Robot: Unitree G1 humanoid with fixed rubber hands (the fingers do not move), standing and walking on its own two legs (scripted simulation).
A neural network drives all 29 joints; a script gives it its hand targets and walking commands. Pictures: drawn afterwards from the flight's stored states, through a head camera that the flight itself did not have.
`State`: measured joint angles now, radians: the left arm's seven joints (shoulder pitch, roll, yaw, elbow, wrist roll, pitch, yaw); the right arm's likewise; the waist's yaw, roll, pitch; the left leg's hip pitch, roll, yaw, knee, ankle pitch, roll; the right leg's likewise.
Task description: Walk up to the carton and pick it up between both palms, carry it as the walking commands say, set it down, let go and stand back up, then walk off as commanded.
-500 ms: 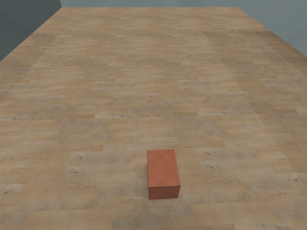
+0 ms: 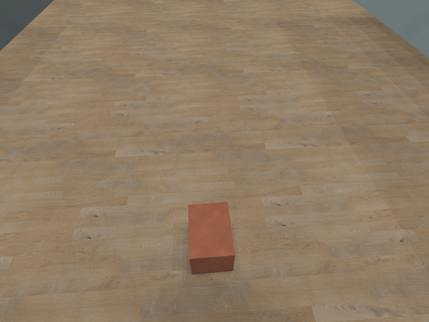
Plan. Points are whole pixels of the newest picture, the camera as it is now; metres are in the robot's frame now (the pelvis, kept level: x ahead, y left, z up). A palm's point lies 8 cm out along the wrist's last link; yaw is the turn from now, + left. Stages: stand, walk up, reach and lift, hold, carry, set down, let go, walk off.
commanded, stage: walk up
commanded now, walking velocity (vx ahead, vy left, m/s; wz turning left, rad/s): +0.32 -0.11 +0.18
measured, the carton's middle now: (210, 237) +0.62 +0.04 -0.68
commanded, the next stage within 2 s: none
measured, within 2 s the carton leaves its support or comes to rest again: neither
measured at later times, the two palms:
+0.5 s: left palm out of the picture +0.13 +0.25 -0.13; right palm (321, 280) +0.26 -0.23 -0.15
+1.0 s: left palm (85, 276) +0.26 +0.30 -0.13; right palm (308, 263) +0.30 -0.21 -0.15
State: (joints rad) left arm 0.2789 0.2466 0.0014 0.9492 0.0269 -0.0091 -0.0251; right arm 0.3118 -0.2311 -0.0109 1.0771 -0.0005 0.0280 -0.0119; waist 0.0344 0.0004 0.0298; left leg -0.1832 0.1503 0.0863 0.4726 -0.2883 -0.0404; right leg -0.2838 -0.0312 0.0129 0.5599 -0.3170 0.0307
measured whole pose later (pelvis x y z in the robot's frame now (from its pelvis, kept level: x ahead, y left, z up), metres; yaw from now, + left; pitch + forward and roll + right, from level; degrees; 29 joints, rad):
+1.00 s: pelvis +0.21 +0.03 -0.01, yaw +4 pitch -3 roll +2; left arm 0.18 0.24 0.00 0.95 0.02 0.06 0.03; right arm 0.19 -0.23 -0.01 0.97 0.00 0.07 -0.02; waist 0.03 0.00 0.06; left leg -0.34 -0.01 0.08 0.67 -0.34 0.02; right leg -0.28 -0.06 -0.02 0.67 -0.33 0.00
